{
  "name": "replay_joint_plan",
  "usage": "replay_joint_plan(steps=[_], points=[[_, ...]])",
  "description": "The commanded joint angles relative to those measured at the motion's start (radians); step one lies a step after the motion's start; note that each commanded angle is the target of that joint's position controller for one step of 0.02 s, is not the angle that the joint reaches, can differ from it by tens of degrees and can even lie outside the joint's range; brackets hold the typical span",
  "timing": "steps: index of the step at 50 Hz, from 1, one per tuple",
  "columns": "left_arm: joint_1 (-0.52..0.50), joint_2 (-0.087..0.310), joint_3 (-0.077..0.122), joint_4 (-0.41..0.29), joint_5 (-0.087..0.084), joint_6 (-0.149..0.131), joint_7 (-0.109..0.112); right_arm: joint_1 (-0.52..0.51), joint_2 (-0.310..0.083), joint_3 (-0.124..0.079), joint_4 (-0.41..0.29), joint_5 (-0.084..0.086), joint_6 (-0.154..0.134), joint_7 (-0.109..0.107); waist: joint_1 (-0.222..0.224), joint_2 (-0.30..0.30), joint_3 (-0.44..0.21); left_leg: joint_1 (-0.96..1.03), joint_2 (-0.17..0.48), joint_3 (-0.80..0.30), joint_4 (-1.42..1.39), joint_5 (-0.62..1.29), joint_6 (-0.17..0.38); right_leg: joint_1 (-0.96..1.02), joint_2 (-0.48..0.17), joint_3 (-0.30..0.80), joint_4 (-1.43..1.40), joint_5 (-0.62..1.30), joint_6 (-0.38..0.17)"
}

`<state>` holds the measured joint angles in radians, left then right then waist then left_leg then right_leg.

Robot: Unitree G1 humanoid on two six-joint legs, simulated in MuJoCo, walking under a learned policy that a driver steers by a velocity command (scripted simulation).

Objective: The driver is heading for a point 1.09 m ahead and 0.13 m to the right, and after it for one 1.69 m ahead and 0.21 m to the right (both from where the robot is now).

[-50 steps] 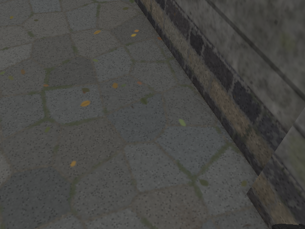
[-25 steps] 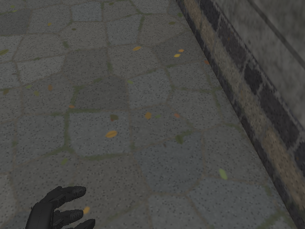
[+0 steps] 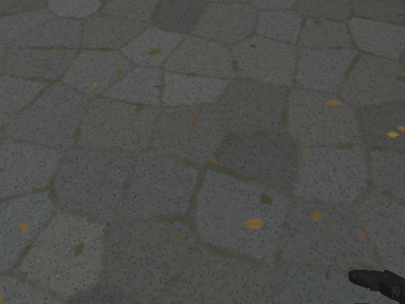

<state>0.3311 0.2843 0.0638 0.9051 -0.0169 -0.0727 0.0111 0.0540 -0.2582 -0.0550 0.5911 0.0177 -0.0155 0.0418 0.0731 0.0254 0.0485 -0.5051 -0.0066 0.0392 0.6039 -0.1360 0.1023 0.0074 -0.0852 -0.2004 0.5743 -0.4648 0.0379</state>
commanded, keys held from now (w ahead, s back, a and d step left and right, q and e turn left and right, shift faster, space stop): w+q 0.10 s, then w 0.70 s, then w+e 0.20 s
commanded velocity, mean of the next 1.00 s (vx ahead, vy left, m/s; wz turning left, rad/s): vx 0.50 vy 0.00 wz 0.16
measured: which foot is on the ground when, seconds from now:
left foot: down 0.00-0.50, up 0.52-1.00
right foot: down 0.00-0.00, up 0.02-0.46, down 0.48-1.00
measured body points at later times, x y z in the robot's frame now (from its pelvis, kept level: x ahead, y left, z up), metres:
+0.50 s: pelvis +0.30 -0.01 +0.00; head +0.33 -0.02 +0.45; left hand +0.48 +0.26 -0.07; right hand +0.35 -0.30 -0.13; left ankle +0.11 +0.09 -0.71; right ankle +0.44 -0.10 -0.72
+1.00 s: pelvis +0.57 +0.03 +0.02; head +0.60 +0.04 +0.46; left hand +0.49 +0.30 -0.11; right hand +0.85 -0.14 -0.05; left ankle +0.71 +0.18 -0.70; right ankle +0.44 -0.10 -0.72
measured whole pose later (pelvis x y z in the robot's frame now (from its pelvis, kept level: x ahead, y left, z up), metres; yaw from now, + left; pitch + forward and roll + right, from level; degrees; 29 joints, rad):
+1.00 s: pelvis +0.57 +0.03 +0.02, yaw +6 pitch +2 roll -1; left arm 0.44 0.28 0.03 0.91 -0.02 -0.05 0.00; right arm 0.01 -0.24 -0.03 0.65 0.01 -0.10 0.03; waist 0.12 0.02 0.03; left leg -0.52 0.03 -0.04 0.49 0.01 0.00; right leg 0.06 0.04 0.06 0.29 -0.37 -0.03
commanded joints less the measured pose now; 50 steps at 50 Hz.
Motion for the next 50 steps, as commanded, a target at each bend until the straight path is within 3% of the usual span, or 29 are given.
replay_joint_plan(steps=[1,2,3,4,5,6,9,14,18,20,22,23,24,25,26,27,28,29,30,32,34,37,42,46,49,50], points=[[0.009,0.071,-0.017,-0.151,0.029,-0.064,-0.012,0.387,-0.304,-0.099,0.003,0.001,-0.011,-0.022,-0.160,0.223,-0.485,0.971,0.368,-0.902,-0.305,-0.181,0.349,-0.742,0.125,0.252,0.785,-0.126,-0.022],[-0.108,0.152,0.005,-0.176,-0.009,-0.082,-0.021,0.352,-0.222,-0.075,0.012,-0.011,-0.025,-0.015,-0.192,0.101,-0.361,0.897,0.328,-0.766,-0.337,-0.155,0.278,-0.838,0.061,0.311,0.817,-0.036,-0.046],[-0.151,0.136,-0.003,-0.193,-0.013,-0.091,-0.019,0.299,-0.186,-0.064,0.021,-0.007,-0.035,-0.016,-0.162,0.047,-0.239,0.761,0.285,-0.617,-0.331,-0.056,0.232,-0.845,0.019,0.297,0.750,0.054,-0.063],[-0.151,0.123,-0.004,-0.184,0.006,-0.089,-0.012,0.235,-0.159,-0.053,0.017,-0.001,-0.038,-0.017,-0.115,-0.030,-0.164,0.616,0.238,-0.504,-0.338,0.053,0.200,-0.787,-0.019,0.295,0.666,0.116,-0.056],[-0.134,0.127,0.002,-0.181,0.021,-0.080,-0.009,0.198,-0.132,-0.043,0.012,-0.004,-0.038,-0.019,-0.080,-0.014,-0.126,0.517,0.198,-0.431,-0.358,0.144,0.183,-0.720,-0.041,0.297,0.596,0.160,-0.044],[-0.116,0.122,0.003,-0.182,0.025,-0.067,-0.016,0.183,-0.120,-0.037,0.007,-0.012,-0.036,-0.021,-0.058,0.010,-0.115,0.461,0.181,-0.398,-0.378,0.194,0.180,-0.673,-0.048,0.292,0.568,0.182,-0.030],[-0.125,0.083,-0.006,-0.189,0.038,-0.043,-0.022,0.208,-0.139,-0.041,0.034,-0.005,-0.041,-0.034,-0.052,0.012,-0.084,0.380,0.165,-0.313,-0.417,0.301,0.190,-0.655,-0.036,0.253,0.463,0.253,0.017],[-0.325,0.044,-0.027,-0.233,0.030,-0.045,-0.027,0.289,-0.158,-0.042,0.095,-0.005,-0.046,-0.050,-0.138,0.060,-0.001,0.310,0.095,-0.204,-0.443,0.152,0.121,-0.561,0.021,0.215,0.065,0.599,0.012],[-0.385,0.089,-0.014,-0.252,0.010,-0.052,-0.042,0.335,-0.169,-0.043,0.146,0.000,-0.053,-0.047,-0.150,0.077,0.043,0.399,0.168,-0.264,-0.437,0.075,0.104,-0.539,0.028,0.252,-0.037,0.606,-0.030],[-0.359,0.117,-0.007,-0.247,0.007,-0.053,-0.049,0.342,-0.170,-0.044,0.164,0.005,-0.053,-0.054,-0.128,0.076,0.039,0.496,0.219,-0.285,-0.394,0.148,0.087,-0.553,0.022,0.273,-0.058,0.550,-0.061],[-0.299,0.133,0.000,-0.228,0.012,-0.052,-0.048,0.322,-0.184,-0.048,0.169,0.000,-0.046,-0.058,-0.090,0.077,0.007,0.553,0.218,-0.278,-0.302,0.357,0.063,-0.484,0.049,0.245,-0.067,0.438,-0.090],[-0.207,0.149,0.011,-0.200,0.014,-0.050,-0.042,0.306,-0.184,-0.046,0.166,-0.005,-0.039,-0.059,-0.037,0.066,-0.053,0.544,0.179,-0.252,-0.181,0.528,0.044,-0.354,0.084,0.210,-0.085,0.423,-0.112],[-0.059,0.179,0.023,-0.162,0.018,-0.048,-0.037,0.298,-0.161,-0.033,0.153,-0.017,-0.031,-0.059,0.029,0.025,-0.173,0.468,0.124,-0.218,0.033,0.533,0.018,-0.136,0.039,0.248,-0.061,0.474,-0.149],[0.059,0.266,0.042,-0.149,0.035,-0.048,-0.036,0.417,-0.082,-0.008,0.145,-0.018,-0.037,-0.052,0.013,-0.195,-0.343,0.142,-0.015,-0.157,0.401,0.183,-0.053,0.256,-0.178,0.572,-0.067,0.397,-0.280],[0.121,0.236,0.037,-0.116,0.009,-0.041,-0.055,0.482,-0.051,0.002,0.149,0.000,-0.052,-0.054,-0.002,-0.403,-0.421,-0.047,-0.110,-0.191,0.630,-0.439,-0.074,0.357,-0.297,0.962,-0.272,0.158,-0.357],[0.050,0.163,0.013,-0.127,-0.003,-0.042,-0.058,0.396,-0.152,-0.019,0.141,0.025,-0.059,-0.055,-0.003,-0.251,-0.281,-0.142,-0.045,-0.235,0.709,-0.411,-0.054,0.250,-0.284,0.927,-0.321,0.012,-0.312],[-0.033,0.135,0.003,-0.149,0.004,-0.036,-0.054,0.292,-0.171,-0.023,0.116,0.032,-0.061,-0.057,-0.012,-0.138,-0.156,-0.153,0.011,-0.184,0.687,-0.327,-0.044,0.108,-0.247,0.773,-0.330,0.056,-0.274],[-0.081,0.122,-0.003,-0.150,0.013,-0.031,-0.051,0.243,-0.158,-0.021,0.105,0.017,-0.064,-0.057,-0.031,-0.075,-0.069,-0.142,0.052,-0.152,0.628,-0.249,-0.050,-0.017,-0.205,0.659,-0.351,0.178,-0.263],[-0.098,0.106,-0.010,-0.148,0.020,-0.034,-0.046,0.235,-0.142,-0.026,0.103,0.000,-0.064,-0.057,-0.051,-0.084,-0.056,-0.107,0.089,-0.151,0.560,-0.189,-0.052,-0.068,-0.166,0.588,-0.362,0.281,-0.249],[-0.090,0.102,-0.014,-0.137,0.022,-0.036,-0.043,0.261,-0.104,-0.023,0.113,-0.005,-0.057,-0.051,-0.068,-0.116,-0.071,-0.052,0.099,-0.129,0.513,-0.135,-0.066,-0.101,-0.121,0.501,-0.390,0.408,-0.252],[-0.061,0.118,-0.012,-0.118,0.016,-0.038,-0.044,0.250,-0.083,-0.021,0.104,-0.011,-0.050,-0.046,-0.074,-0.116,-0.064,-0.078,0.105,-0.109,0.469,-0.123,-0.088,-0.116,-0.126,0.458,-0.408,0.479,-0.284],[-0.033,0.140,-0.007,-0.103,0.012,-0.024,-0.034,0.148,-0.075,-0.016,0.072,-0.017,-0.048,-0.046,-0.045,-0.087,-0.017,-0.182,0.123,-0.094,0.321,0.005,-0.129,-0.096,-0.126,0.411,-0.439,0.519,-0.286],[0.056,0.151,-0.008,-0.058,0.001,-0.006,-0.020,-0.019,-0.043,-0.003,0.021,-0.011,-0.066,-0.031,0.012,-0.083,0.019,-0.141,0.087,-0.062,0.046,0.215,-0.136,-0.086,-0.092,0.347,-0.430,0.538,-0.252],[0.097,0.167,0.001,-0.038,-0.006,0.005,-0.009,-0.121,-0.062,-0.004,-0.021,-0.002,-0.090,-0.009,0.024,-0.089,0.043,-0.096,0.055,-0.078,-0.069,0.205,-0.121,-0.048,-0.124,0.389,-0.373,0.522,-0.234],[0.087,0.184,0.014,-0.037,-0.009,0.016,0.001,-0.069,-0.102,-0.017,-0.015,-0.003,-0.102,-0.007,-0.027,-0.113,0.018,0.016,0.034,-0.085,-0.125,0.115,-0.093,-0.011,-0.147,0.436,-0.289,0.599,-0.209],[0.067,0.189,0.017,-0.043,-0.008,0.018,0.001,0.012,-0.126,-0.029,0.005,-0.006,-0.106,-0.013,-0.078,-0.115,-0.028,0.142,0.015,-0.063,-0.158,0.101,-0.072,-0.026,-0.121,0.421,-0.201,0.718,-0.191]])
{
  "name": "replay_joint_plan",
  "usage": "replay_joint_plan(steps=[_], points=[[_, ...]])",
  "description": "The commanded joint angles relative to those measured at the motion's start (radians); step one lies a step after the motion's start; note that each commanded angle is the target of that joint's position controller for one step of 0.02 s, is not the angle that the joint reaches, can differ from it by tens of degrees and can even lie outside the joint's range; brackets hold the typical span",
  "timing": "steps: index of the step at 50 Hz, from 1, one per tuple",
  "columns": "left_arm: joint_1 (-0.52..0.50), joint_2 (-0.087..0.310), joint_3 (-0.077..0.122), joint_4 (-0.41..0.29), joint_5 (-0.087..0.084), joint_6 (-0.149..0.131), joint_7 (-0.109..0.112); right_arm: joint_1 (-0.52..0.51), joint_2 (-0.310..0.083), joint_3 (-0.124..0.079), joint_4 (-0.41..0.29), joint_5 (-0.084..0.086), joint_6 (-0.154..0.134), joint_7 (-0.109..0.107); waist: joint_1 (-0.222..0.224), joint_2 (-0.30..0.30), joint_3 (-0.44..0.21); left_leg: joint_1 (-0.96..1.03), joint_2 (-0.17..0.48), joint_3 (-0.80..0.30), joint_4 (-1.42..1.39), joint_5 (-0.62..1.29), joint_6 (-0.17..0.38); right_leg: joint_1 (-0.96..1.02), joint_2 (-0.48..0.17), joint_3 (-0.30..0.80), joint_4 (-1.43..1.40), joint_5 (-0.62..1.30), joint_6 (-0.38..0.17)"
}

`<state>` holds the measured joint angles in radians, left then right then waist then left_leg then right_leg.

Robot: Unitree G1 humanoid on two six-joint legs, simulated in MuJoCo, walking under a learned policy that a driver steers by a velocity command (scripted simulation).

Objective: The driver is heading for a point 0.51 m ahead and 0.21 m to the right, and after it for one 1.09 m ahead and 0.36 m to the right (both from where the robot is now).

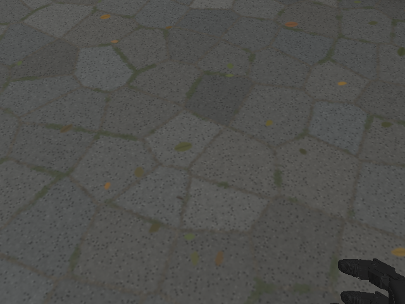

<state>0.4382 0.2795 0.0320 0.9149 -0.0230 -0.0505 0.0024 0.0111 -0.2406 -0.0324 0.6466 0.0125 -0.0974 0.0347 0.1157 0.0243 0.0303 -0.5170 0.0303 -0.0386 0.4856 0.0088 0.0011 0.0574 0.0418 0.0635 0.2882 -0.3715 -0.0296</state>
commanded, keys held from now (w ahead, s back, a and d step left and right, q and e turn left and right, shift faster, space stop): w+e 0.62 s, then e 0.28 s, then no key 0.10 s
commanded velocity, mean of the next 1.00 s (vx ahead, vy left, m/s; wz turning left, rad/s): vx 0.40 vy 0.00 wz -0.52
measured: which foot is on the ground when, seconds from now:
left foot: up 0.00-0.00, down 0.02-0.54, up 0.56-1.00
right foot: down 0.00-0.04, up 0.06-0.52, down 0.54-1.00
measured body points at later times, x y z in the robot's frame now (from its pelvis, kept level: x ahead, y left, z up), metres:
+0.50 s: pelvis +0.25 -0.02 +0.00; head +0.28 -0.04 +0.45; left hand +0.52 +0.15 -0.08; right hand +0.20 -0.31 -0.13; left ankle +0.15 +0.14 -0.73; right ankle +0.36 -0.18 -0.71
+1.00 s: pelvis +0.47 -0.12 +0.00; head +0.49 -0.15 +0.45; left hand +0.71 +0.08 -0.10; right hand +0.51 -0.45 -0.09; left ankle +0.64 -0.10 -0.72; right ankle +0.36 -0.17 -0.73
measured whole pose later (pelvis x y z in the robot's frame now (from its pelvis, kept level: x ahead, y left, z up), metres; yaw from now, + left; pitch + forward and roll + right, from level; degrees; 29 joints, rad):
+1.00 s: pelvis +0.47 -0.12 +0.00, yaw -34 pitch +2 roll +0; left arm 0.28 0.31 0.08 0.70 -0.01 0.01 0.04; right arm 0.04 -0.28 -0.04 0.72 -0.01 -0.07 0.01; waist 0.05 0.04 0.03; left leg -0.51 -0.02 -0.07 0.53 -0.03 -0.04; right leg -0.18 0.14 0.18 0.51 -0.35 -0.07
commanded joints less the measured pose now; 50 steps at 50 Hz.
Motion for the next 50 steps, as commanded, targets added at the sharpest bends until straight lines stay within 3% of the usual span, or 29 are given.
replay_joint_plan(steps=[1,2,3,4,5,6,7,9,11,14,17,20,23,25,26,27,28,29,30,31,32,33,34,37,41,44,47,49,50], points=[[-0.048,0.173,0.041,-0.062,0.007,-0.005,0.008,0.195,-0.189,-0.072,-0.016,-0.007,-0.026,-0.016,-0.187,-0.099,-0.118,0.378,-0.002,0.011,-0.034,-0.026,0.064,-0.144,-0.189,0.123,0.254,0.664,-0.094],[-0.058,0.107,0.019,-0.101,0.033,-0.008,0.006,0.379,-0.261,-0.091,0.004,-0.025,-0.022,-0.028,-0.255,0.009,-0.297,0.689,0.192,-0.177,0.019,-0.014,0.128,-0.337,-0.110,0.078,0.563,0.408,-0.055],[0.105,-0.001,-0.011,-0.113,0.009,-0.024,0.002,0.409,-0.309,-0.098,0.022,-0.027,-0.010,-0.021,-0.177,0.311,-0.444,0.967,0.419,-0.597,-0.075,-0.190,0.274,-0.679,0.018,0.023,0.871,-0.213,-0.002],[0.053,0.114,0.016,-0.100,-0.017,-0.028,0.003,0.394,-0.203,-0.075,0.013,-0.021,-0.006,-0.022,-0.210,0.208,-0.376,0.886,0.388,-0.648,-0.160,-0.372,0.251,-0.772,-0.038,0.094,0.982,-0.203,0.001],[-0.051,0.165,0.036,-0.125,-0.029,-0.026,0.004,0.334,-0.157,-0.060,0.014,-0.013,-0.005,-0.026,-0.212,0.132,-0.220,0.751,0.352,-0.483,-0.180,-0.371,0.209,-0.814,-0.078,0.072,0.995,-0.110,0.001],[-0.096,0.150,0.037,-0.133,-0.021,-0.022,0.007,0.273,-0.139,-0.052,0.018,-0.014,-0.006,-0.025,-0.184,0.067,-0.143,0.618,0.309,-0.370,-0.208,-0.276,0.190,-0.782,-0.117,0.050,0.971,-0.031,0.008],[-0.113,0.135,0.041,-0.140,-0.008,-0.016,0.006,0.232,-0.116,-0.046,0.024,-0.017,-0.007,-0.022,-0.158,0.066,-0.088,0.518,0.274,-0.282,-0.242,-0.202,0.184,-0.753,-0.141,0.048,0.928,0.018,0.015],[-0.088,0.093,0.042,-0.141,-0.011,0.007,0.000,0.189,-0.105,-0.046,0.038,-0.025,-0.019,-0.022,-0.115,0.095,-0.051,0.399,0.238,-0.162,-0.306,-0.129,0.181,-0.671,-0.171,0.042,0.889,0.067,0.024],[-0.110,0.068,0.042,-0.161,-0.007,0.026,-0.001,0.178,-0.121,-0.054,0.056,-0.022,-0.030,-0.023,-0.100,0.072,-0.021,0.357,0.246,-0.086,-0.344,-0.058,0.196,-0.687,-0.181,0.038,0.855,0.100,0.035],[-0.176,0.061,0.042,-0.197,0.001,0.032,-0.008,0.194,-0.154,-0.066,0.084,-0.026,-0.029,-0.032,-0.108,0.041,0.002,0.379,0.250,0.006,-0.366,0.000,0.205,-0.744,-0.187,0.043,0.735,0.220,0.050],[-0.258,0.049,0.035,-0.224,0.001,0.022,-0.030,0.202,-0.182,-0.073,0.100,-0.022,-0.018,-0.040,-0.134,0.027,0.019,0.399,0.227,0.112,-0.366,0.029,0.181,-0.717,-0.176,0.002,0.562,0.364,0.040],[-0.359,0.046,0.030,-0.268,0.002,0.020,-0.047,0.245,-0.211,-0.082,0.123,-0.009,-0.004,-0.044,-0.170,0.016,0.045,0.455,0.245,0.165,-0.355,0.025,0.164,-0.707,-0.162,-0.045,0.445,0.383,0.020],[-0.412,0.065,0.035,-0.309,0.003,0.025,-0.058,0.270,-0.236,-0.093,0.144,0.010,0.016,-0.043,-0.176,0.025,0.060,0.553,0.275,0.191,-0.300,0.080,0.140,-0.716,-0.145,-0.079,0.384,0.286,-0.017],[-0.379,0.092,0.050,-0.321,0.007,0.030,-0.060,0.259,-0.263,-0.101,0.146,0.020,0.029,-0.045,-0.139,0.051,0.020,0.590,0.276,0.223,-0.179,0.355,0.117,-0.626,-0.090,-0.134,0.367,0.181,-0.055],[-0.291,0.118,0.068,-0.305,0.007,0.033,-0.058,0.244,-0.273,-0.104,0.143,0.026,0.038,-0.046,-0.083,0.055,-0.037,0.579,0.257,0.251,-0.038,0.514,0.099,-0.499,-0.042,-0.170,0.343,0.163,-0.081],[-0.125,0.170,0.100,-0.259,0.002,0.036,-0.049,0.240,-0.254,-0.095,0.138,0.026,0.044,-0.048,0.002,0.031,-0.123,0.500,0.213,0.284,0.180,0.550,0.066,-0.264,0.016,-0.187,0.289,0.215,-0.116],[0.034,0.271,0.138,-0.225,-0.004,0.046,-0.028,0.265,-0.200,-0.072,0.117,-0.006,0.039,-0.051,0.052,-0.109,-0.214,0.241,0.162,0.293,0.511,0.210,0.011,0.034,-0.113,0.045,0.260,0.246,-0.182],[-0.023,0.367,0.142,-0.249,-0.006,0.032,-0.027,0.339,-0.070,-0.031,0.058,-0.036,0.011,-0.042,-0.079,-0.334,-0.305,-0.164,-0.047,0.145,0.816,-0.609,-0.044,0.279,-0.333,0.633,0.109,0.016,-0.363],[-0.014,0.271,0.114,-0.278,-0.002,0.011,-0.038,0.225,-0.164,-0.044,0.054,0.003,-0.020,-0.031,0.002,-0.180,-0.356,-0.260,-0.029,-0.046,0.898,-0.603,-0.023,0.290,-0.373,0.743,-0.008,-0.053,-0.357],[-0.044,0.219,0.097,-0.269,0.006,-0.005,-0.042,0.155,-0.197,-0.053,0.029,0.033,-0.036,-0.026,-0.003,-0.138,-0.223,-0.328,0.009,-0.037,0.874,-0.502,0.003,0.203,-0.352,0.607,-0.012,0.027,-0.315],[-0.109,0.195,0.088,-0.280,0.007,-0.011,-0.041,0.149,-0.186,-0.050,0.035,0.017,-0.044,-0.035,-0.047,-0.070,-0.147,-0.283,0.048,-0.037,0.798,-0.421,0.012,0.063,-0.310,0.484,0.006,0.213,-0.282],[-0.182,0.165,0.080,-0.296,0.012,-0.010,-0.037,0.156,-0.193,-0.056,0.049,-0.011,-0.041,-0.044,-0.090,-0.052,-0.101,-0.209,0.075,-0.035,0.724,-0.377,0.002,-0.066,-0.273,0.374,0.017,0.427,-0.256],[-0.219,0.148,0.073,-0.316,0.025,-0.008,-0.031,0.177,-0.202,-0.062,0.054,-0.020,-0.029,-0.045,-0.123,-0.070,-0.099,-0.130,0.089,-0.041,0.696,-0.359,-0.006,-0.149,-0.251,0.311,0.015,0.594,-0.249],[-0.221,0.174,0.081,-0.313,0.024,-0.006,-0.012,0.194,-0.161,-0.056,0.056,-0.032,0.008,-0.050,-0.149,-0.052,-0.105,-0.065,0.056,-0.011,0.594,-0.305,-0.052,-0.252,-0.209,0.202,0.017,0.870,-0.252],[-0.184,0.183,0.086,-0.289,0.004,0.023,0.020,0.092,-0.122,-0.038,0.029,-0.029,0.024,-0.050,-0.119,-0.097,-0.117,-0.041,-0.008,-0.004,0.341,-0.114,-0.080,-0.274,-0.140,0.143,0.060,0.853,-0.191],[-0.160,0.183,0.087,-0.280,0.002,0.046,0.036,0.009,-0.125,-0.034,0.011,-0.019,0.025,-0.034,-0.085,-0.125,-0.127,0.001,-0.048,-0.015,0.184,-0.012,-0.079,-0.257,-0.136,0.188,0.092,0.732,-0.153],[-0.151,0.169,0.082,-0.274,0.007,0.058,0.042,-0.006,-0.148,-0.040,0.008,-0.020,0.020,-0.023,-0.075,-0.134,-0.123,0.013,-0.053,-0.037,0.090,-0.035,-0.062,-0.190,-0.163,0.262,0.153,0.665,-0.143],[-0.167,0.152,0.075,-0.276,0.012,0.057,0.044,0.025,-0.164,-0.048,0.014,-0.025,0.009,-0.019,-0.090,-0.151,-0.118,0.059,-0.050,-0.038,0.031,-0.059,-0.031,-0.162,-0.173,0.309,0.213,0.649,-0.134],[-0.193,0.140,0.069,-0.280,0.011,0.055,0.043,0.060,-0.162,-0.050,0.022,-0.029,0.001,-0.020,-0.119,-0.151,-0.118,0.126,-0.045,-0.023,-0.050,0.011,-0.005,-0.169,-0.148,0.305,0.262,0.629,-0.114]])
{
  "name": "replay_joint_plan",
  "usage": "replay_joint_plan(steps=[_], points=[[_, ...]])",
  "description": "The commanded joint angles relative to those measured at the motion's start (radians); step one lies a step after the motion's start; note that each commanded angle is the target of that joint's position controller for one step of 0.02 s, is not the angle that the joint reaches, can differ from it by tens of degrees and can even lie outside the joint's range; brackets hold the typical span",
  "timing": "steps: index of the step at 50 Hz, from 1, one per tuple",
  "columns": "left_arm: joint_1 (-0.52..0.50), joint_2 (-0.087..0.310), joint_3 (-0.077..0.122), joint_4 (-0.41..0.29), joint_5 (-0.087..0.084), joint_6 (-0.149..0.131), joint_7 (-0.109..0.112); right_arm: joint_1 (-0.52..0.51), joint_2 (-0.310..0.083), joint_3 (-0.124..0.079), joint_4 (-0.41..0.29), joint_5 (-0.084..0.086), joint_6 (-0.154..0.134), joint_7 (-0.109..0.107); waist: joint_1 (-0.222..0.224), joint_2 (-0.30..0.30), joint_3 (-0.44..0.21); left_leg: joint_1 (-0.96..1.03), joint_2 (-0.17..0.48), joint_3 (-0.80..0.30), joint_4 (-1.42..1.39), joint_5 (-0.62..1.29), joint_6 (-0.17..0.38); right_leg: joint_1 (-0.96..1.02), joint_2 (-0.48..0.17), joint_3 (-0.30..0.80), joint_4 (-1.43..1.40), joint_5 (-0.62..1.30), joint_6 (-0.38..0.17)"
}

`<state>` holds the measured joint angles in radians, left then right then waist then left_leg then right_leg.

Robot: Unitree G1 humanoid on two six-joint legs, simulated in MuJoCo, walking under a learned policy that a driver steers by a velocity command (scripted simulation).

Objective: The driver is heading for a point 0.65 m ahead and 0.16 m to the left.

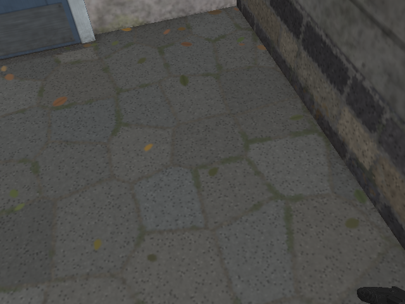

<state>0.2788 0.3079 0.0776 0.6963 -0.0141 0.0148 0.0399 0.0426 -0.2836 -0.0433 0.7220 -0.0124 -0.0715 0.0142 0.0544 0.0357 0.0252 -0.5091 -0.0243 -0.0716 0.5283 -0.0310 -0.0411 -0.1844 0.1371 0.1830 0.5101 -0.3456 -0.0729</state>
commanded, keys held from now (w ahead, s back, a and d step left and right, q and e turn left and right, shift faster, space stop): no key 0.60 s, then q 0.40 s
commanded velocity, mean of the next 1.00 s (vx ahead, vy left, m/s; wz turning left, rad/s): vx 0.03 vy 0.00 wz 0.03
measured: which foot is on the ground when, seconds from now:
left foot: up 0.00-0.00, down 0.02-1.00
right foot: down 0.00-0.04, up 0.06-0.32, down 0.34-0.88, up 0.90-1.00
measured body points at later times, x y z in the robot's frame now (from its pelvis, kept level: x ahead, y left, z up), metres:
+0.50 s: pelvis +0.07 +0.00 +0.00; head +0.08 -0.02 +0.45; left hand +0.18 +0.25 -0.12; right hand +0.18 -0.26 -0.12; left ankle +0.13 +0.12 -0.73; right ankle +0.04 -0.13 -0.73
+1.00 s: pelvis +0.08 +0.01 +0.00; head +0.12 +0.03 +0.44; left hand +0.18 +0.31 -0.12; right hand +0.24 -0.26 -0.11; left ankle +0.12 +0.11 -0.73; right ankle +0.03 -0.13 -0.66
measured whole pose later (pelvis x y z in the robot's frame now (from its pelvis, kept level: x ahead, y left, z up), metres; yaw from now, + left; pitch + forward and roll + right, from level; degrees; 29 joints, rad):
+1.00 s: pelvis +0.08 +0.01 +0.00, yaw +6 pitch +2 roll -1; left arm 0.18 0.30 0.08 0.75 0.00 0.02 0.07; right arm 0.17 -0.29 -0.06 0.78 0.01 -0.01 0.01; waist -0.01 -0.01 0.06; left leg -0.38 -0.06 -0.07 0.57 -0.21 0.05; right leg -0.42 0.04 0.06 1.10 -0.55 0.05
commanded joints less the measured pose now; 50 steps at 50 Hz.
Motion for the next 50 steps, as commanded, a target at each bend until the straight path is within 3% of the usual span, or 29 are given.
replay_joint_plan(steps=[1,2,3,4,5,6,7,9,11,13,15,16,17,18,20,24,30,33,38,41,42,43,44,45,46,47,48,49,50], points=[[-0.032,0.086,0.015,-0.069,0.009,-0.017,0.002,0.060,-0.142,-0.044,-0.055,-0.020,-0.035,-0.004,-0.070,-0.125,-0.152,0.254,0.071,-0.027,-0.138,0.273,0.078,0.038,-0.184,0.160,0.128,0.552,-0.034],[0.019,0.046,0.001,-0.081,0.031,-0.026,0.000,0.096,-0.190,-0.048,-0.063,-0.041,-0.034,-0.013,-0.049,0.023,-0.238,0.470,0.241,-0.184,-0.076,0.703,0.167,-0.091,-0.091,0.084,0.313,0.226,0.013],[0.135,0.048,-0.004,-0.067,0.015,-0.025,-0.001,0.142,-0.173,-0.045,-0.040,-0.050,-0.019,-0.011,-0.020,0.239,-0.311,0.626,0.431,-0.444,-0.084,0.837,0.358,-0.275,0.011,0.036,0.530,-0.359,0.078],[0.170,0.128,0.012,-0.038,0.015,-0.013,-0.004,0.132,-0.111,-0.030,-0.042,-0.008,-0.009,-0.006,-0.016,0.146,-0.312,0.575,0.446,-0.513,-0.111,0.566,0.373,-0.301,-0.053,0.060,0.624,-0.370,0.111],[0.082,0.161,0.025,-0.035,0.006,0.008,-0.001,0.098,-0.082,-0.020,-0.053,0.006,0.000,-0.004,-0.041,0.075,-0.227,0.510,0.381,-0.418,-0.122,0.383,0.331,-0.330,-0.076,0.034,0.677,-0.317,0.137],[0.037,0.148,0.026,-0.034,0.004,0.027,0.004,0.072,-0.078,-0.014,-0.053,0.002,0.012,-0.002,-0.041,0.040,-0.180,0.439,0.330,-0.353,-0.150,0.230,0.293,-0.337,-0.090,0.009,0.673,-0.272,0.149],[0.013,0.139,0.025,-0.039,0.009,0.042,0.007,0.038,-0.080,-0.011,-0.055,0.003,0.021,-0.002,-0.037,0.041,-0.133,0.360,0.305,-0.317,-0.182,0.112,0.277,-0.323,-0.109,-0.001,0.640,-0.228,0.157],[0.020,0.075,0.007,-0.030,0.006,0.049,0.001,-0.008,-0.090,-0.012,-0.049,-0.009,0.037,-0.004,-0.011,0.095,-0.092,0.232,0.212,-0.191,-0.234,-0.007,0.233,-0.205,-0.129,-0.073,0.461,-0.168,0.162],[0.005,0.031,-0.009,-0.021,0.013,0.037,-0.003,0.007,-0.092,-0.015,-0.036,-0.007,0.045,-0.008,-0.034,0.130,-0.109,0.240,0.185,-0.142,-0.231,-0.001,0.233,-0.130,-0.135,-0.120,0.294,-0.142,0.159],[-0.005,0.040,-0.007,-0.011,0.012,0.029,-0.006,0.040,-0.107,-0.018,-0.021,0.000,0.050,-0.011,-0.050,0.130,-0.138,0.275,0.202,-0.155,-0.215,-0.041,0.245,-0.075,-0.139,-0.129,0.160,-0.041,0.144],[0.018,0.042,-0.004,0.013,0.016,0.025,-0.012,0.034,-0.104,-0.012,-0.014,0.010,0.054,-0.013,-0.028,0.114,-0.135,0.240,0.194,-0.146,-0.202,-0.156,0.220,0.020,-0.129,-0.154,-0.017,0.116,0.114],[0.004,0.050,-0.004,0.011,0.025,0.025,-0.014,0.059,-0.090,-0.006,-0.003,0.011,0.052,-0.013,-0.031,0.097,-0.122,0.202,0.177,-0.140,-0.206,-0.242,0.180,0.061,-0.138,-0.140,-0.070,0.159,0.091],[-0.013,0.088,-0.001,-0.002,0.036,0.021,-0.005,0.075,-0.073,0.004,0.004,0.000,0.044,-0.009,-0.040,0.058,-0.108,0.159,0.149,-0.116,-0.181,-0.320,0.123,0.087,-0.206,-0.071,-0.080,0.180,0.063],[-0.039,0.139,0.010,0.003,0.035,0.021,-0.001,0.095,-0.064,0.004,-0.001,-0.011,0.038,-0.005,-0.089,-0.061,-0.070,0.154,0.071,-0.027,-0.152,-0.361,0.074,-0.002,-0.240,-0.023,-0.065,0.092,0.019],[-0.059,0.056,-0.012,0.015,0.039,0.004,-0.009,0.051,-0.051,0.007,0.003,-0.015,0.035,-0.006,-0.073,-0.119,-0.037,0.278,0.039,0.026,-0.078,-0.241,0.034,-0.155,-0.224,-0.021,-0.126,-0.099,0.016],[-0.045,0.056,-0.016,0.034,0.031,-0.030,-0.009,0.087,-0.057,0.003,0.035,-0.005,0.042,-0.018,-0.074,-0.107,-0.020,0.298,0.048,0.017,-0.047,-0.114,0.058,-0.152,-0.206,-0.043,-0.097,0.043,0.055],[-0.013,0.048,-0.024,0.063,0.023,-0.035,-0.005,0.094,-0.056,-0.001,0.077,0.002,0.049,-0.024,-0.062,-0.065,-0.028,0.319,0.051,0.013,-0.032,-0.019,0.051,-0.120,-0.192,-0.057,-0.069,0.138,0.051],[-0.004,0.092,-0.007,0.065,0.019,-0.030,0.007,0.063,-0.092,-0.013,0.072,0.016,0.057,-0.027,-0.044,-0.063,-0.022,0.234,0.034,0.009,0.013,0.021,0.060,-0.062,-0.193,-0.076,-0.045,0.179,0.043],[0.015,0.126,0.018,0.055,0.017,-0.007,0.042,0.058,-0.091,-0.028,0.040,0.022,0.072,-0.020,-0.031,-0.146,-0.030,0.077,0.006,0.025,0.150,-0.065,0.053,0.011,-0.348,0.013,-0.055,0.368,-0.056],[-0.066,0.113,0.021,0.023,0.014,-0.006,0.044,0.091,-0.079,-0.034,0.030,0.023,0.083,-0.002,-0.061,-0.213,-0.039,0.085,0.019,0.060,0.216,-0.287,0.076,-0.022,-0.421,0.025,-0.043,0.440,-0.093],[-0.085,0.115,0.023,0.016,0.009,-0.007,0.044,0.102,-0.082,-0.037,0.029,0.024,0.084,0.004,-0.070,-0.186,-0.033,0.121,0.021,0.065,0.174,-0.262,0.093,-0.050,-0.409,-0.004,-0.017,0.423,-0.075],[-0.066,0.117,0.027,0.018,0.008,-0.009,0.043,0.112,-0.102,-0.044,0.025,0.022,0.083,0.006,-0.069,-0.124,-0.036,0.183,0.029,0.029,0.100,-0.120,0.117,-0.088,-0.361,-0.058,0.042,0.351,-0.033],[-0.043,0.099,0.027,0.002,0.020,-0.010,0.042,0.116,-0.184,-0.068,0.021,0.020,0.082,0.001,-0.040,0.074,-0.041,0.231,0.113,-0.161,-0.018,0.085,0.177,-0.159,-0.229,-0.197,0.193,0.234,0.051],[-0.102,0.077,0.020,-0.020,0.029,-0.011,0.044,0.197,-0.222,-0.078,0.025,0.012,0.078,-0.002,-0.098,0.218,-0.084,0.371,0.245,-0.451,-0.151,0.199,0.311,-0.314,-0.072,-0.243,0.428,-0.096,0.131],[-0.125,0.050,0.011,-0.038,0.023,-0.012,0.039,0.254,-0.202,-0.063,0.031,-0.005,0.061,-0.002,-0.122,0.219,-0.161,0.476,0.324,-0.577,-0.196,0.198,0.377,-0.407,-0.069,-0.103,0.630,-0.358,0.130],[-0.096,0.056,0.012,-0.029,0.010,-0.011,0.033,0.209,-0.195,-0.059,0.013,-0.001,0.045,-0.003,-0.097,0.128,-0.166,0.474,0.319,-0.534,-0.179,0.184,0.364,-0.424,-0.091,-0.058,0.721,-0.333,0.125],[-0.088,0.065,0.015,-0.018,0.008,-0.011,0.031,0.152,-0.189,-0.060,-0.008,0.013,0.039,-0.008,-0.077,0.052,-0.145,0.446,0.291,-0.468,-0.164,0.162,0.330,-0.438,-0.111,-0.056,0.729,-0.268,0.124],[-0.091,0.080,0.021,-0.013,0.013,-0.013,0.033,0.115,-0.181,-0.058,-0.018,0.026,0.045,-0.018,-0.066,0.016,-0.127,0.407,0.263,-0.416,-0.173,0.119,0.297,-0.425,-0.131,-0.054,0.672,-0.201,0.126],[-0.097,0.085,0.024,-0.012,0.016,-0.016,0.035,0.095,-0.170,-0.055,-0.022,0.031,0.056,-0.027,-0.057,0.029,-0.126,0.372,0.224,-0.374,-0.185,0.064,0.269,-0.381,-0.137,-0.064,0.602,-0.155,0.129]])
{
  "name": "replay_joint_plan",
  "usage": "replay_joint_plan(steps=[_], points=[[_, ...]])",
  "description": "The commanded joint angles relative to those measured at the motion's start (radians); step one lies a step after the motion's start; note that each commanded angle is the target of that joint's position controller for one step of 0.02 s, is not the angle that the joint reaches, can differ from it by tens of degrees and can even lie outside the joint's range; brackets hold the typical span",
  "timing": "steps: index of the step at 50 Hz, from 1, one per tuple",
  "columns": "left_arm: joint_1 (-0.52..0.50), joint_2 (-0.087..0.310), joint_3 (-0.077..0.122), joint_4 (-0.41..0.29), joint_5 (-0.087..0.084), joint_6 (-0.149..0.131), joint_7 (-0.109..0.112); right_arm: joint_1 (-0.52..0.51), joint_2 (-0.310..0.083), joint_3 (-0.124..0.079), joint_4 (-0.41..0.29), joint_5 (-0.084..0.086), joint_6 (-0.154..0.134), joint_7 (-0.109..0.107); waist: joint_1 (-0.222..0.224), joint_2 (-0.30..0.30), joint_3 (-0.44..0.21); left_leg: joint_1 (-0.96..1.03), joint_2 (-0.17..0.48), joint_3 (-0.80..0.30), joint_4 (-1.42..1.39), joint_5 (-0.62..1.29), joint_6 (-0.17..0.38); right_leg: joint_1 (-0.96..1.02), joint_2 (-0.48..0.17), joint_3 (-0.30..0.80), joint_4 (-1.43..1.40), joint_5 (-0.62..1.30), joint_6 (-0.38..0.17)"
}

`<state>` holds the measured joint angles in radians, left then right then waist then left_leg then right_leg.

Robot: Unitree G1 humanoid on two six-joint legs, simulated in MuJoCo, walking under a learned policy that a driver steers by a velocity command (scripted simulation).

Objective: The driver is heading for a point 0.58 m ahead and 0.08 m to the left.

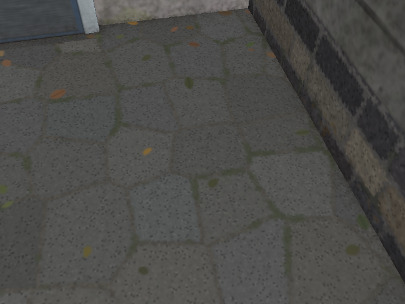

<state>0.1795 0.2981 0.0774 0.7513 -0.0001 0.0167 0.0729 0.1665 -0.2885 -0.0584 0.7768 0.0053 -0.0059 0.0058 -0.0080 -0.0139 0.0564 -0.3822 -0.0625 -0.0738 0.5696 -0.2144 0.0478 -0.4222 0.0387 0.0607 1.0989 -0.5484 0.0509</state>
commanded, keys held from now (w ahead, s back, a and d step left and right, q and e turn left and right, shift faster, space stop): q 0.22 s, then w+q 0.30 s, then w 0.22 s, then w+e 0.26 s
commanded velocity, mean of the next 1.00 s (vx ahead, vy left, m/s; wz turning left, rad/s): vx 0.28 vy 0.00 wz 0.34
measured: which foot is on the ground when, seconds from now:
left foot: down 0.00-0.26, up 0.28-0.72, down 0.74-1.00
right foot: up 0.00-0.24, down 0.26-0.76, up 0.78-1.00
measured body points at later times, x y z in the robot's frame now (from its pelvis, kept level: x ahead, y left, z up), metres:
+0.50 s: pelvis +0.02 -0.03 +0.02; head +0.03 -0.05 +0.47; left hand +0.02 +0.27 -0.08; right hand +0.24 -0.27 -0.09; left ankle +0.01 +0.13 -0.64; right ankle +0.02 -0.15 -0.73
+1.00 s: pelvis +0.17 +0.13 +0.01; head +0.18 +0.15 +0.46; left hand +0.18 +0.43 -0.10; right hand +0.33 -0.10 -0.10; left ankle +0.09 +0.19 -0.73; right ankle +0.32 +0.00 -0.65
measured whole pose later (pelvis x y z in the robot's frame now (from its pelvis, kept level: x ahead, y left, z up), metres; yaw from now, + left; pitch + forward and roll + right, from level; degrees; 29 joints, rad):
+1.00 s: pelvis +0.17 +0.13 +0.01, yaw +20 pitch +1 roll +1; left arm 0.26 0.31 0.07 0.78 -0.03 -0.05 -0.01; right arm 0.35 -0.24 -0.05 0.77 -0.01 -0.09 0.02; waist -0.02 -0.05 0.00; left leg -0.06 -0.05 0.12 0.28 -0.25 0.06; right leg -0.70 -0.09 0.09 1.06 -0.09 0.00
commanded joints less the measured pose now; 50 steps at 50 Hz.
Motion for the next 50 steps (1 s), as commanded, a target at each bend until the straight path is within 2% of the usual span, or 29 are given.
replay_joint_plan(steps=[1,3,5,9,11,12,13,14,15,16,17,18,19,21,25,30,34,35,36,37,38,39,40,41,42,43,44,47,50], points=[[0.003,0.079,0.020,-0.068,0.000,-0.021,0.000,-0.033,-0.164,-0.041,-0.079,0.011,0.003,-0.025,0.009,0.103,-0.149,0.220,0.228,-0.345,-0.237,0.217,0.167,-0.109,-0.024,0.037,-0.055,0.078,0.013],[0.004,0.059,0.012,-0.066,-0.008,-0.028,-0.007,-0.014,-0.163,-0.045,-0.085,0.005,0.020,-0.037,-0.001,0.136,-0.157,0.223,0.207,-0.340,-0.248,0.179,0.163,-0.062,-0.002,0.025,-0.181,0.102,0.025],[-0.003,0.051,0.006,-0.066,-0.011,-0.032,-0.016,-0.019,-0.172,-0.052,-0.095,0.007,0.028,-0.045,-0.006,0.150,-0.156,0.199,0.201,-0.357,-0.257,0.112,0.161,-0.001,0.010,0.029,-0.300,0.125,0.027],[0.021,0.077,0.013,-0.062,-0.017,-0.043,-0.037,-0.038,-0.180,-0.062,-0.114,0.012,0.045,-0.046,-0.001,0.195,-0.138,0.147,0.197,-0.433,-0.275,0.046,0.150,0.104,0.027,0.029,-0.477,0.188,0.011],[0.070,0.078,0.019,-0.044,-0.017,-0.051,-0.048,-0.062,-0.175,-0.062,-0.125,0.025,0.055,-0.050,0.033,0.186,-0.131,0.102,0.166,-0.435,-0.247,0.006,0.113,0.205,0.027,0.008,-0.651,0.303,-0.016],[0.105,0.095,0.027,-0.033,-0.014,-0.052,-0.048,-0.048,-0.158,-0.058,-0.126,0.031,0.057,-0.052,0.045,0.156,-0.149,0.034,0.122,-0.407,-0.220,-0.155,0.073,0.304,-0.012,0.015,-0.730,0.338,-0.042],[0.144,0.152,0.040,-0.036,0.003,-0.048,-0.040,-0.027,-0.115,-0.045,-0.130,0.023,0.056,-0.050,0.044,0.014,-0.164,-0.122,0.040,-0.307,-0.030,-0.351,0.011,0.424,-0.201,0.195,-0.804,0.198,-0.113],[0.107,0.228,0.054,-0.050,0.038,-0.043,-0.043,-0.039,-0.097,-0.047,-0.157,0.028,0.041,-0.046,0.026,-0.233,-0.107,-0.293,-0.105,-0.105,0.214,-0.357,-0.022,0.350,-0.378,0.475,-0.916,-0.013,-0.234],[0.033,0.205,0.047,-0.079,0.062,-0.056,-0.045,-0.052,-0.159,-0.063,-0.164,0.013,0.025,-0.044,0.009,-0.216,-0.043,-0.345,-0.001,-0.123,0.370,-0.289,-0.033,0.264,-0.430,0.535,-0.954,-0.125,-0.279],[-0.023,0.151,0.034,-0.095,0.041,-0.066,-0.036,-0.022,-0.191,-0.075,-0.142,0.011,0.021,-0.039,-0.016,-0.174,-0.023,-0.349,0.017,-0.111,0.443,-0.208,-0.041,0.257,-0.378,0.446,-0.953,-0.110,-0.245],[-0.041,0.125,0.026,-0.102,0.018,-0.072,-0.028,0.020,-0.178,-0.075,-0.112,0.002,0.023,-0.036,-0.026,-0.145,-0.032,-0.356,0.024,-0.086,0.504,-0.147,-0.060,0.288,-0.327,0.360,-0.944,-0.061,-0.207],[-0.032,0.113,0.020,-0.100,0.003,-0.075,-0.023,0.038,-0.160,-0.072,-0.101,-0.004,0.023,-0.032,-0.018,-0.130,-0.039,-0.374,0.037,-0.066,0.565,-0.099,-0.078,0.316,-0.307,0.299,-0.938,-0.007,-0.191],[-0.004,0.106,0.015,-0.095,0.000,-0.079,-0.018,0.031,-0.135,-0.065,-0.103,-0.001,0.020,-0.023,0.000,-0.114,-0.034,-0.388,0.052,-0.045,0.608,-0.064,-0.091,0.326,-0.294,0.244,-0.943,0.037,-0.186],[0.063,0.106,0.014,-0.080,0.008,-0.087,-0.019,-0.010,-0.109,-0.054,-0.125,0.009,0.009,-0.014,0.037,-0.106,-0.019,-0.426,0.075,-0.011,0.609,-0.013,-0.109,0.354,-0.281,0.174,-0.959,0.065,-0.190],[0.149,0.135,0.025,-0.057,0.011,-0.093,-0.029,-0.077,-0.089,-0.042,-0.171,0.016,-0.007,-0.003,0.088,-0.113,0.011,-0.474,0.107,-0.005,0.457,0.038,-0.127,0.426,-0.310,0.114,-0.981,0.130,-0.217],[0.159,0.164,0.036,-0.035,-0.007,-0.098,-0.053,-0.103,-0.041,-0.014,-0.198,0.015,-0.024,0.021,0.086,-0.114,0.029,-0.275,0.124,0.063,0.198,0.040,-0.091,0.333,-0.317,-0.008,-0.989,0.250,-0.227],[0.177,0.186,0.044,-0.003,-0.036,-0.093,-0.075,-0.106,-0.064,-0.010,-0.212,0.022,-0.031,0.035,0.068,-0.121,0.045,-0.117,0.108,0.111,0.050,-0.038,-0.020,0.310,-0.349,-0.025,-0.946,0.283,-0.229],[0.161,0.190,0.044,0.002,-0.043,-0.086,-0.078,-0.057,-0.072,-0.016,-0.200,0.021,-0.034,0.036,0.026,-0.111,0.030,-0.026,0.088,0.135,-0.012,-0.016,0.003,0.292,-0.349,-0.040,-0.897,0.335,-0.217],[0.156,0.180,0.037,0.009,-0.041,-0.084,-0.079,0.041,-0.100,-0.033,-0.167,0.020,-0.034,0.032,-0.030,-0.089,-0.020,0.140,0.050,0.160,-0.061,0.014,0.025,0.251,-0.321,-0.078,-0.781,0.497,-0.194],[0.169,0.135,0.018,0.015,-0.031,-0.088,-0.080,0.186,-0.158,-0.064,-0.125,0.022,-0.032,0.022,-0.098,-0.035,-0.124,0.365,0.049,0.130,-0.072,0.024,0.053,0.182,-0.258,-0.157,-0.550,0.627,-0.151],[0.162,0.044,-0.019,-0.024,0.011,-0.095,-0.084,0.351,-0.253,-0.083,-0.106,0.008,-0.027,0.001,-0.145,0.202,-0.268,0.639,0.310,-0.207,-0.099,0.021,0.121,-0.066,-0.178,-0.203,-0.140,0.285,-0.084],[0.193,0.026,-0.025,-0.051,-0.013,-0.118,-0.084,0.342,-0.293,-0.080,-0.121,0.002,-0.037,0.004,-0.103,0.349,-0.346,0.728,0.480,-0.641,-0.276,-0.176,0.265,-0.341,-0.040,-0.070,0.115,-0.037,-0.055],[0.130,0.132,0.003,-0.044,-0.045,-0.129,-0.084,0.301,-0.212,-0.058,-0.122,0.001,-0.054,0.013,-0.127,0.183,-0.243,0.629,0.465,-0.566,-0.312,-0.227,0.239,-0.415,-0.095,0.027,0.209,0.019,-0.068],[0.089,0.141,0.008,-0.057,-0.055,-0.130,-0.087,0.254,-0.163,-0.041,-0.116,0.001,-0.062,0.015,-0.099,0.172,-0.158,0.535,0.426,-0.415,-0.312,-0.218,0.197,-0.429,-0.133,0.026,0.195,0.115,-0.091],[0.086,0.122,0.005,-0.044,-0.043,-0.123,-0.084,0.185,-0.125,-0.028,-0.118,0.003,-0.068,0.019,-0.062,0.117,-0.104,0.434,0.375,-0.308,-0.338,-0.156,0.169,-0.393,-0.175,0.019,0.148,0.213,-0.089],[0.091,0.117,0.008,-0.036,-0.030,-0.112,-0.083,0.131,-0.095,-0.020,-0.121,-0.001,-0.073,0.020,-0.033,0.131,-0.061,0.361,0.334,-0.212,-0.367,-0.069,0.150,-0.356,-0.192,0.025,0.096,0.285,-0.082],[0.117,0.102,0.008,-0.022,-0.032,-0.100,-0.088,0.105,-0.084,-0.019,-0.118,-0.010,-0.080,0.018,-0.009,0.150,-0.047,0.308,0.308,-0.136,-0.391,0.021,0.132,-0.302,-0.197,0.032,0.083,0.342,-0.075],[0.131,0.062,0.004,-0.008,-0.035,-0.075,-0.087,0.110,-0.079,-0.025,-0.093,-0.022,-0.106,0.011,0.013,0.092,-0.028,0.285,0.286,0.015,-0.412,0.292,0.124,-0.308,-0.161,0.060,0.047,0.436,-0.053],[0.063,0.043,-0.002,-0.038,-0.026,-0.077,-0.087,0.116,-0.086,-0.026,-0.068,-0.021,-0.110,-0.001,0.006,0.073,0.005,0.288,0.268,0.115,-0.435,0.370,0.110,-0.323,-0.127,0.058,-0.141,0.567,-0.045]])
